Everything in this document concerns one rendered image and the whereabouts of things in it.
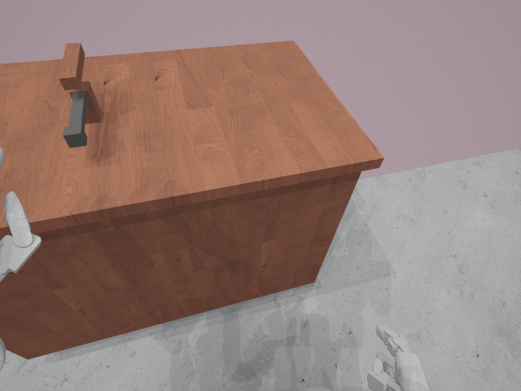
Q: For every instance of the right robot hand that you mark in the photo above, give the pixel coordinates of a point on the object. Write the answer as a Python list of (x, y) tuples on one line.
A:
[(405, 374)]

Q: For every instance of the left robot hand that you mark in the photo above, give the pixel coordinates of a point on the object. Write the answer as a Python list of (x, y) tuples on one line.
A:
[(16, 250)]

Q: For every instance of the tap lever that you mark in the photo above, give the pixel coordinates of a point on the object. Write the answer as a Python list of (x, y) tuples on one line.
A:
[(74, 134)]

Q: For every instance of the counter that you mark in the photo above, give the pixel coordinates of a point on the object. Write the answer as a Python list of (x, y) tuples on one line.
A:
[(211, 176)]

